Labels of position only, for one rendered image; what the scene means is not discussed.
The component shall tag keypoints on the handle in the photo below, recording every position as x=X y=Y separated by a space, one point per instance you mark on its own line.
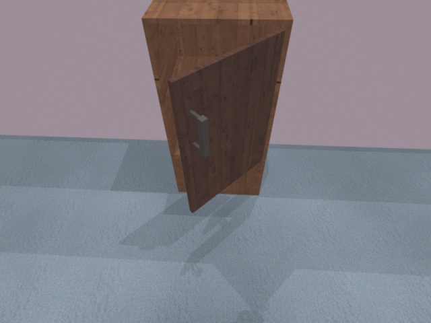
x=203 y=134

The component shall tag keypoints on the cupboard door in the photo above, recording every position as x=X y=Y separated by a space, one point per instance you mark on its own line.
x=235 y=92

